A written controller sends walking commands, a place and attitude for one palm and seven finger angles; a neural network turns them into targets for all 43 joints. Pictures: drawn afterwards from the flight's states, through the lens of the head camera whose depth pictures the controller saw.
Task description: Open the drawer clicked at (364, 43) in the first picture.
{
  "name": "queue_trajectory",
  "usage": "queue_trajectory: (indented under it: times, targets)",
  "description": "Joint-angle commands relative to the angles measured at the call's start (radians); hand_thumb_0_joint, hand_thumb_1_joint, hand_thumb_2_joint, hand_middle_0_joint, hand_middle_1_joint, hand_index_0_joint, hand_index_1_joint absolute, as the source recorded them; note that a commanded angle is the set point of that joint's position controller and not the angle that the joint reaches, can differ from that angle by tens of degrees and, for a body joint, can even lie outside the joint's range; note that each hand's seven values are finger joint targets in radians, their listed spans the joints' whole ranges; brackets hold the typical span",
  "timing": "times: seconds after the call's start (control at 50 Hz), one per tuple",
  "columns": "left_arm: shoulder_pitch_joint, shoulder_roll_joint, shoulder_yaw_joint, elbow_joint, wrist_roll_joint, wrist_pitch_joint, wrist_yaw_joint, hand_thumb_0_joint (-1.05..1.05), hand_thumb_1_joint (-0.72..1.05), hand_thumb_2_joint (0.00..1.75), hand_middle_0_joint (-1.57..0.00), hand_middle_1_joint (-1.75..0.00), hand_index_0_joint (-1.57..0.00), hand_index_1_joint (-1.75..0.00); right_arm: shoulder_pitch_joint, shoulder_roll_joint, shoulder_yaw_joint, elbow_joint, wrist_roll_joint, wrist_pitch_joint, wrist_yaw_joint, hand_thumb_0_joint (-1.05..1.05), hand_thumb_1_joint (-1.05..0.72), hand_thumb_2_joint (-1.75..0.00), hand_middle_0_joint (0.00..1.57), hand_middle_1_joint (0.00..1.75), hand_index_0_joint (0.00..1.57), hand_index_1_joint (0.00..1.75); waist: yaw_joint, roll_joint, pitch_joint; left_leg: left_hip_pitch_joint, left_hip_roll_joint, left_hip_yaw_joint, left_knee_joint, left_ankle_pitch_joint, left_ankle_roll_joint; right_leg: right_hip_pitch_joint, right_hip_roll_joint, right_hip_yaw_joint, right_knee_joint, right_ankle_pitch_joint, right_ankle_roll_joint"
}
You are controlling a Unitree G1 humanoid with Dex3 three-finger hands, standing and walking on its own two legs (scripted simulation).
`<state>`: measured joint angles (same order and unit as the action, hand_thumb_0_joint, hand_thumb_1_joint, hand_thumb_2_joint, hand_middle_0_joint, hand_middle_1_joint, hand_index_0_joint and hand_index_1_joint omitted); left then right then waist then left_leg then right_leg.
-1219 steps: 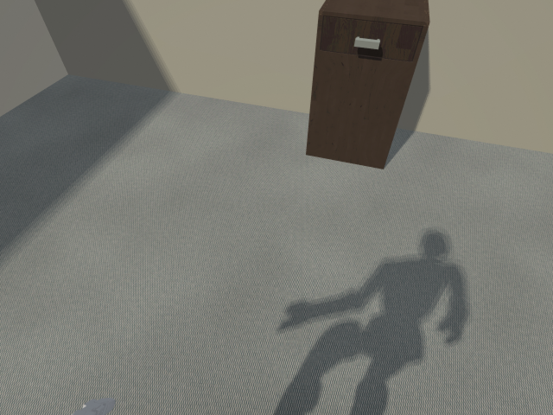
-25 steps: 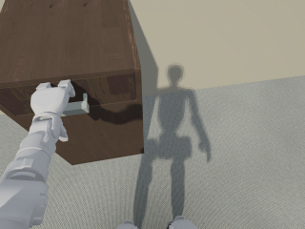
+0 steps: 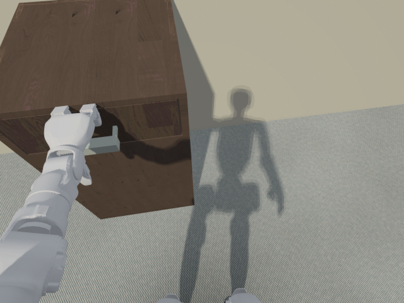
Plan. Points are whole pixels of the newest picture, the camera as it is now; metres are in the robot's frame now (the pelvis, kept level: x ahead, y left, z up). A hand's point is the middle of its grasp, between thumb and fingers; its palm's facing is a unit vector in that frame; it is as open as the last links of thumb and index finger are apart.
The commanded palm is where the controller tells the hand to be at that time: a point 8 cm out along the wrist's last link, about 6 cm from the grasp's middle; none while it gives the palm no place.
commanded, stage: re-aim the fingers above the handle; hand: left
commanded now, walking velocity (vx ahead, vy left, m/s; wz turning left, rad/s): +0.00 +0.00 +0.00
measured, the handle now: (96, 138) +0.49 +0.26 -0.04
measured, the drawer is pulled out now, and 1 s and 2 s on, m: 0.00 0.00 0.00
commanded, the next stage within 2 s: lower the fingers behind the handle in 1.66 s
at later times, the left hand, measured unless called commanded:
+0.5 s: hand (90, 139) +0.44 +0.24 +0.02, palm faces -0.05 +0.00 -1.00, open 13.6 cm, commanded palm +0.43 +0.24 +0.08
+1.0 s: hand (92, 138) +0.44 +0.24 +0.02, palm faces -0.03 -0.01 -1.00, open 13.7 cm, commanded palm +0.42 +0.24 +0.08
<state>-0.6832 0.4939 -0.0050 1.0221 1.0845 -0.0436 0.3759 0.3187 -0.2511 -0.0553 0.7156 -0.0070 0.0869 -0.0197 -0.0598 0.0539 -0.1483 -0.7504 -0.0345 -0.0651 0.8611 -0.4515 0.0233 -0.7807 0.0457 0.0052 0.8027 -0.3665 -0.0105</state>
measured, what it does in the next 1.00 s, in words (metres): stands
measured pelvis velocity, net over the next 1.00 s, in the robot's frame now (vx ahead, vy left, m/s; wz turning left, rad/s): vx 0.00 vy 0.00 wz -0.03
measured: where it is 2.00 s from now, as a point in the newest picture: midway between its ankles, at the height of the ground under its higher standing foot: outside the picture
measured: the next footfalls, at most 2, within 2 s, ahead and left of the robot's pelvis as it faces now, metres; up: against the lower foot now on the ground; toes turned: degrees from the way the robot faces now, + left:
none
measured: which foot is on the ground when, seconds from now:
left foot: down 0.00-1.00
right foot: down 0.00-1.00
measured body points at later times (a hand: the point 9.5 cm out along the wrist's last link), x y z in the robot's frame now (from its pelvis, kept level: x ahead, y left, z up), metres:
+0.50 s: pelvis -0.01 -0.01 +0.00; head +0.08 -0.02 +0.44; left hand +0.44 +0.24 +0.08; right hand +0.02 -0.28 -0.13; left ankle -0.03 +0.11 -0.70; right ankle +0.00 -0.12 -0.70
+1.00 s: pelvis +0.00 +0.00 +0.01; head +0.08 -0.01 +0.45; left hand +0.44 +0.24 +0.08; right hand +0.04 -0.27 -0.13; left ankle -0.03 +0.11 -0.70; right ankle +0.00 -0.12 -0.70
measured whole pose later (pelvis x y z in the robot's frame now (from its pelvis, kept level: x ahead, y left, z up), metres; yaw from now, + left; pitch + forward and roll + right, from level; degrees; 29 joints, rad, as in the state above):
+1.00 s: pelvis +0.00 +0.00 +0.01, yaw -2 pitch +18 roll -1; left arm -0.68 0.45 0.00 1.03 1.08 -0.01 0.40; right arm 0.31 -0.25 -0.05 0.72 0.00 0.08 -0.01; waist -0.07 0.05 -0.16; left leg -0.69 -0.03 -0.03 0.80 -0.42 0.03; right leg -0.73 0.05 0.04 0.76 -0.34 -0.01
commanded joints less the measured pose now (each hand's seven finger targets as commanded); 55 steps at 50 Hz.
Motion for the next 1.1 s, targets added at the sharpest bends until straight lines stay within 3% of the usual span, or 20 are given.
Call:
queue_trajectory:
  times: [0.0,0.12,0.14,0.2,0.22,0.26,0.38,0.46,0.52,0.54,0.56,0.62,0.66,0.74,0.8,0.82,0.94,0.98,1.02,1.08]
  targets:
    - [-0.518,0.233,0.045,-0.261,-0.002,-0.026,0.051,0.00,-0.50,0.30,-0.30,-1.20,-0.30,-1.20,0.130,-0.154,-0.055,-0.050,-0.006,-0.024,-0.018,0.00,-0.90,-0.90,0.20,0.30,0.20,0.30,-0.053,0.062,-0.445,0.275,0.004,0.037,-0.074,0.509,0.008,0.224,0.014,-0.029,-0.064,0.355,-0.028]
    - [-0.527,0.203,0.017,-0.249,-0.005,-0.031,0.052,0.00,-0.50,0.30,-0.30,-1.20,-0.30,-1.20,0.134,-0.148,-0.056,-0.047,-0.001,-0.034,-0.022,0.00,-0.90,-0.90,0.20,0.30,0.20,0.30,-0.061,0.053,-0.421,0.253,0.001,0.040,-0.089,0.447,0.014,0.222,0.014,-0.023,-0.081,0.322,-0.024]
    - [-0.492,0.207,0.031,-0.213,-0.011,-0.020,0.051,0.00,-0.50,0.30,-0.30,-1.20,-0.30,-1.20,0.135,-0.153,-0.054,-0.040,-0.002,-0.034,-0.019,0.00,-0.90,-0.90,0.20,0.30,0.20,0.30,-0.055,0.036,-0.385,0.235,0.001,0.042,-0.094,0.430,0.015,0.227,0.014,-0.025,-0.086,0.315,-0.027]
    - [-0.500,0.262,0.067,-0.207,-0.003,-0.010,0.056,0.00,-0.50,0.30,-0.30,-1.20,-0.30,-1.20,0.129,-0.160,-0.049,-0.040,-0.002,-0.032,-0.019,0.00,-0.90,-0.90,0.20,0.30,0.20,0.30,-0.043,0.037,-0.399,0.213,-0.003,0.045,-0.100,0.415,0.016,0.248,0.012,-0.018,-0.084,0.312,-0.029]
    - [-0.536,0.229,0.029,-0.228,0.006,-0.014,0.059,0.00,-0.50,0.30,-0.30,-1.20,-0.30,-1.20,0.131,-0.152,-0.050,-0.046,0.000,-0.036,-0.019,0.00,-0.90,-0.90,0.20,0.30,0.20,0.30,-0.058,0.046,-0.406,0.222,-0.002,0.045,-0.103,0.414,0.016,0.239,0.011,-0.020,-0.086,0.310,-0.025]
    - [-0.513,0.210,0.024,-0.227,0.003,-0.012,0.059,0.00,-0.50,0.30,-0.30,-1.20,-0.30,-1.20,0.129,-0.150,-0.051,-0.049,0.000,-0.040,-0.016,0.00,-0.90,-0.90,0.20,0.30,0.20,0.30,-0.048,0.063,-0.415,0.237,-0.002,0.047,-0.106,0.420,0.015,0.241,0.013,-0.021,-0.090,0.307,-0.027]
    - [-0.478,0.244,0.055,-0.177,0.002,0.005,0.057,0.00,-0.50,0.30,-0.30,-1.20,-0.30,-1.20,0.125,-0.157,-0.049,-0.043,0.002,-0.038,-0.015,0.00,-0.90,-0.90,0.20,0.30,0.20,0.30,-0.044,0.007,-0.381,0.199,-0.002,0.054,-0.116,0.384,0.019,0.265,0.010,-0.015,-0.099,0.302,-0.023]
    - [-0.437,0.318,0.106,-0.161,-0.002,0.011,0.051,0.00,-0.50,0.30,-0.30,-1.20,-0.30,-1.20,0.109,-0.161,-0.041,-0.053,0.003,-0.030,-0.018,0.00,-0.90,-0.90,0.20,0.30,0.20,0.30,-0.019,-0.016,-0.391,0.150,-0.009,0.071,-0.124,0.360,0.024,0.331,0.002,0.002,-0.103,0.326,-0.017]
    - [-0.459,0.305,0.086,-0.162,-0.003,0.002,0.044,0.00,-0.50,0.30,-0.30,-1.20,-0.30,-1.20,0.109,-0.159,-0.039,-0.057,0.007,-0.033,-0.021,0.00,-0.90,-0.90,0.20,0.30,0.20,0.30,-0.031,0.005,-0.364,0.143,-0.008,0.072,-0.129,0.341,0.025,0.313,0.000,0.002,-0.108,0.305,-0.018]
    - [-0.443,0.346,0.117,-0.147,-0.003,0.004,0.043,0.00,-0.50,0.30,-0.30,-1.20,-0.30,-1.20,0.109,-0.166,-0.038,-0.049,0.007,-0.030,-0.020,0.00,-0.90,-0.90,0.20,0.30,0.20,0.30,-0.022,-0.012,-0.353,0.134,-0.006,0.069,-0.130,0.332,0.024,0.312,0.000,0.000,-0.102,0.295,-0.019]
    - [-0.436,0.344,0.113,-0.159,-0.001,0.001,0.043,0.00,-0.50,0.30,-0.30,-1.20,-0.30,-1.20,0.104,-0.163,-0.037,-0.061,0.006,-0.029,-0.023,0.00,-0.90,-0.90,0.20,0.30,0.20,0.30,-0.017,-0.012,-0.371,0.128,-0.010,0.074,-0.129,0.338,0.026,0.330,0.000,0.005,-0.103,0.308,-0.017]
    - [-0.451,0.174,0.010,-0.217,-0.006,-0.018,0.050,0.00,-0.50,0.30,-0.30,-1.20,-0.30,-1.20,0.119,-0.142,-0.054,-0.068,0.007,-0.043,-0.015,0.00,-0.90,-0.90,0.20,0.30,0.20,0.30,-0.040,0.024,-0.418,0.222,-0.003,0.067,-0.120,0.424,0.019,0.294,0.007,-0.013,-0.100,0.350,-0.022]
    - [-0.465,0.154,0.005,-0.227,-0.013,-0.014,0.061,0.00,-0.50,0.30,-0.30,-1.20,-0.30,-1.20,0.122,-0.144,-0.059,-0.059,0.005,-0.045,-0.009,0.00,-0.90,-0.90,0.20,0.30,0.20,0.30,-0.048,0.018,-0.417,0.248,0.003,0.064,-0.112,0.440,0.017,0.272,0.011,-0.016,-0.102,0.351,-0.021]
    - [-0.434,0.210,0.057,-0.172,-0.011,0.020,0.078,0.00,-0.50,0.30,-0.30,-1.20,-0.30,-1.20,0.114,-0.153,-0.053,-0.046,0.003,-0.037,-0.005,0.00,-0.90,-0.90,0.20,0.30,0.20,0.30,-0.028,0.000,-0.374,0.202,-0.003,0.066,-0.125,0.408,0.017,0.286,0.008,-0.015,-0.101,0.336,-0.024]
    - [-0.430,0.271,0.100,-0.185,0.001,0.041,0.085,0.00,-0.50,0.30,-0.30,-1.20,-0.30,-1.20,0.099,-0.156,-0.047,-0.049,-0.002,-0.029,-0.005,0.00,-0.90,-0.90,0.20,0.30,0.20,0.30,-0.004,0.005,-0.411,0.192,-0.006,0.070,-0.131,0.432,0.016,0.339,0.003,-0.009,-0.093,0.372,-0.027]
    - [-0.415,0.241,0.072,-0.180,0.005,0.048,0.083,0.00,-0.50,0.30,-0.30,-1.20,-0.30,-1.20,0.095,-0.149,-0.046,-0.056,0.000,-0.028,-0.004,0.00,-0.90,-0.90,0.20,0.30,0.20,0.30,-0.007,0.023,-0.404,0.194,-0.007,0.075,-0.135,0.431,0.015,0.338,0.003,-0.010,-0.096,0.373,-0.025]
    - [-0.364,0.262,0.084,-0.158,-0.010,0.058,0.059,0.00,-0.50,0.30,-0.30,-1.20,-0.30,-1.20,0.078,-0.156,-0.041,-0.065,0.008,-0.021,-0.011,0.00,-0.90,-0.90,0.20,0.30,0.20,0.30,-0.006,-0.030,-0.346,0.169,-0.004,0.080,-0.152,0.396,0.018,0.351,0.001,-0.008,-0.112,0.356,-0.022]
    - [-0.374,0.219,0.053,-0.179,-0.008,0.047,0.052,0.00,-0.50,0.30,-0.30,-1.20,-0.30,-1.20,0.084,-0.151,-0.046,-0.074,0.009,-0.027,-0.013,0.00,-0.90,-0.90,0.20,0.30,0.20,0.30,-0.012,-0.030,-0.355,0.190,-0.003,0.080,-0.152,0.402,0.020,0.346,0.003,-0.009,-0.119,0.355,-0.021]
    - [-0.360,0.235,0.068,-0.202,-0.007,0.027,0.044,0.00,-0.50,0.30,-0.30,-1.20,-0.30,-1.20,0.090,-0.150,-0.049,-0.073,0.008,-0.029,-0.012,0.00,-0.90,-0.90,0.20,0.30,0.20,0.30,-0.003,-0.012,-0.396,0.217,0.000,0.076,-0.148,0.440,0.018,0.354,0.003,-0.008,-0.108,0.376,-0.023]
    - [-0.333,0.192,0.044,-0.221,-0.013,0.010,0.035,0.00,-0.50,0.30,-0.30,-1.20,-0.30,-1.20,0.091,-0.147,-0.055,-0.077,0.008,-0.031,-0.012,0.00,-0.90,-0.90,0.20,0.30,0.20,0.30,-0.007,-0.011,-0.376,0.235,0.003,0.074,-0.142,0.464,0.017,0.334,0.006,-0.013,-0.111,0.387,-0.024]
